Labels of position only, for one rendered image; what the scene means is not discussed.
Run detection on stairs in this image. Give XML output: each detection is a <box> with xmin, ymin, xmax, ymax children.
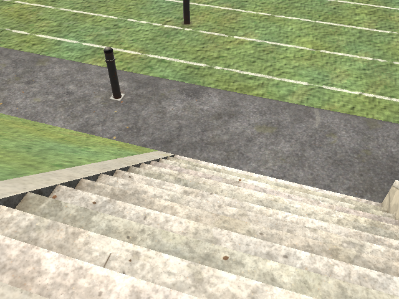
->
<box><xmin>0</xmin><ymin>154</ymin><xmax>399</xmax><ymax>299</ymax></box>

